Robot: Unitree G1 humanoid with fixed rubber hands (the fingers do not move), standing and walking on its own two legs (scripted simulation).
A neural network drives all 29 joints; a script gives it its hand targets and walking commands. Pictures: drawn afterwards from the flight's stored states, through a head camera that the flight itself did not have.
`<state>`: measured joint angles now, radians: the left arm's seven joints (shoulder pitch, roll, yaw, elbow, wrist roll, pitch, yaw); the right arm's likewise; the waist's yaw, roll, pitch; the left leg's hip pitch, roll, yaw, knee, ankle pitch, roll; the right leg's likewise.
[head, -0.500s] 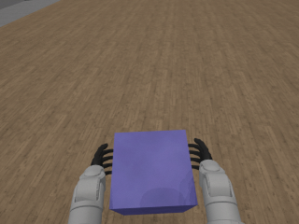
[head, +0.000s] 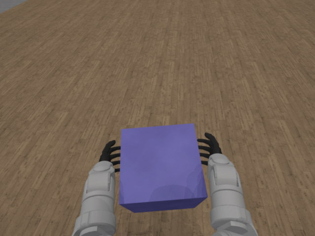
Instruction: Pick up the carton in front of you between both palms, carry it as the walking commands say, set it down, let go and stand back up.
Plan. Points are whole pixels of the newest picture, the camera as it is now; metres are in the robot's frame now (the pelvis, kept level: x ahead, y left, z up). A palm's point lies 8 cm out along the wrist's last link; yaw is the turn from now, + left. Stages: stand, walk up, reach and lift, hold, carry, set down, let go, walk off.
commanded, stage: set down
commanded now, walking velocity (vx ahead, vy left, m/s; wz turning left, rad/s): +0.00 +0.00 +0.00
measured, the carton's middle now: (161, 172) +0.35 -0.02 -0.07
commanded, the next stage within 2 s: none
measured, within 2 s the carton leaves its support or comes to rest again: neither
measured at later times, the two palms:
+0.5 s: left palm (125, 179) +0.39 +0.12 -0.18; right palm (204, 179) +0.36 -0.17 -0.18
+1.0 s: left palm (136, 181) +0.45 +0.10 -0.32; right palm (203, 190) +0.38 -0.19 -0.33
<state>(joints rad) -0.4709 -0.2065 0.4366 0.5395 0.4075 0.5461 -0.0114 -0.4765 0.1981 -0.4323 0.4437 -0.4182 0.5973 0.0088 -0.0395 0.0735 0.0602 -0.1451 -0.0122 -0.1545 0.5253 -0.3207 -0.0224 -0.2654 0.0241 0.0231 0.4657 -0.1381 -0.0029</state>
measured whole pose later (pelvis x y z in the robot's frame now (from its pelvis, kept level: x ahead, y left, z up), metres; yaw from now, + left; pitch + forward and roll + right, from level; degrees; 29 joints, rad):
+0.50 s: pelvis -0.03 +0.02 -0.10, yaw +1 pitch +37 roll +2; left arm -0.68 -0.12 0.34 0.54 0.18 0.19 0.10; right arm -0.66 0.17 -0.48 0.41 -0.28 0.21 -0.05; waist -0.07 0.06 -0.11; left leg -1.30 -0.11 -0.10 1.10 -0.44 -0.03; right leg -1.42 0.01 0.11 1.01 -0.23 0.05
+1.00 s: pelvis -0.06 +0.01 -0.23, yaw +2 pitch +47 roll +4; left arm -1.07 0.05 0.36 0.81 0.21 0.27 0.04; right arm -0.92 0.13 -0.54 0.50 -0.28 0.30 -0.13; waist -0.09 0.07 -0.16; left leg -1.85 -0.14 -0.08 1.62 -0.59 -0.06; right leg -1.99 0.06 0.13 1.51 -0.35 0.07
